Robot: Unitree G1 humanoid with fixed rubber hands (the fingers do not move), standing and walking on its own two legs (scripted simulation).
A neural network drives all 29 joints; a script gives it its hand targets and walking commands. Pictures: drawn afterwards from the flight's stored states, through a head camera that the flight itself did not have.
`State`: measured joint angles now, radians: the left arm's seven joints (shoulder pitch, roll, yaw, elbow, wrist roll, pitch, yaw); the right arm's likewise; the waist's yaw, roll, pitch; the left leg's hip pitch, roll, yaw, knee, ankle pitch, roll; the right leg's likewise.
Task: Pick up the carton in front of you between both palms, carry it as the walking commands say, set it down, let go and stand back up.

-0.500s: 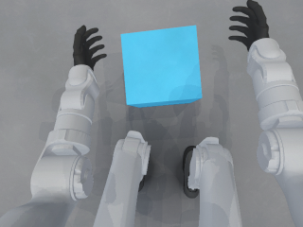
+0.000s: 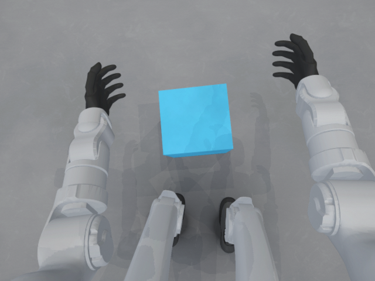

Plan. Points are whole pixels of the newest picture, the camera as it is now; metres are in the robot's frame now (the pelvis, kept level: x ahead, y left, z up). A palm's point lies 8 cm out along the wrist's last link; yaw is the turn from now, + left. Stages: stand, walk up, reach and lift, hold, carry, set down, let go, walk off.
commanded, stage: set down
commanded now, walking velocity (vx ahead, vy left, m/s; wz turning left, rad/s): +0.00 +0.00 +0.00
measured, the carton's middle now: (196, 126) +0.48 +0.05 -0.47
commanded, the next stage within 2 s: let go in 0.06 s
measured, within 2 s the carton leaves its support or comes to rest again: neither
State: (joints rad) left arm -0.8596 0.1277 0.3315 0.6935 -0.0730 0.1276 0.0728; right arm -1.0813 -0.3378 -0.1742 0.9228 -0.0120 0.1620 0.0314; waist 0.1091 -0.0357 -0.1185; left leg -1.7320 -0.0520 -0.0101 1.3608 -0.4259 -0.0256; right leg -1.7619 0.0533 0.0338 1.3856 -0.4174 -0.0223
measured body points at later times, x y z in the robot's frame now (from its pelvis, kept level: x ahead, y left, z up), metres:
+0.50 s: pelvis +0.06 +0.01 +0.13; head +0.27 -0.01 +0.53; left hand +0.38 +0.24 +0.02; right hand +0.41 -0.20 +0.01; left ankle +0.08 +0.12 -0.56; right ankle +0.08 -0.10 -0.56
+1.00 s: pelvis +0.10 +0.01 +0.18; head +0.13 +0.01 +0.63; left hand +0.28 +0.24 +0.11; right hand +0.28 -0.23 +0.10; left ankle +0.08 +0.12 -0.56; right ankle +0.08 -0.10 -0.56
